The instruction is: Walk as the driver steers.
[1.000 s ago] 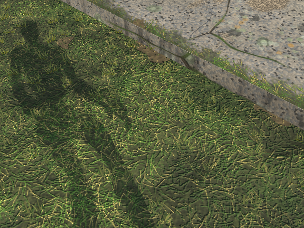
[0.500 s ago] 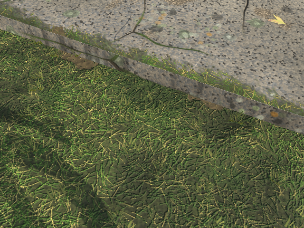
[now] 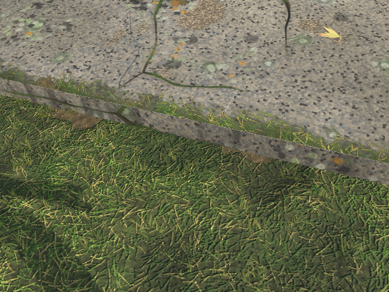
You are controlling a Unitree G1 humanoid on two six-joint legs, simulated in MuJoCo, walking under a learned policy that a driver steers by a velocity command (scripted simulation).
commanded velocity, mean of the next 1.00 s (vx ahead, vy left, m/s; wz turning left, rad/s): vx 0.48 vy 0.00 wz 0.32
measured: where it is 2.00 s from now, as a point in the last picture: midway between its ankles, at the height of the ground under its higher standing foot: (155, 161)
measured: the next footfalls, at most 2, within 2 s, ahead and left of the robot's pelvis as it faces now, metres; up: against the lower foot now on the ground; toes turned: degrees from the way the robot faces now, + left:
left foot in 0.20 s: +0.28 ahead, +0.15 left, +0.00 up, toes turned +7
right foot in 0.66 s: +0.60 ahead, +0.00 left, +0.00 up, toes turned +22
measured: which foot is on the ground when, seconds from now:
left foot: up 0.00-0.18, down 0.20-0.68, up 0.70-1.00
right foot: down 0.00-0.20, up 0.22-0.64, down 0.66-1.00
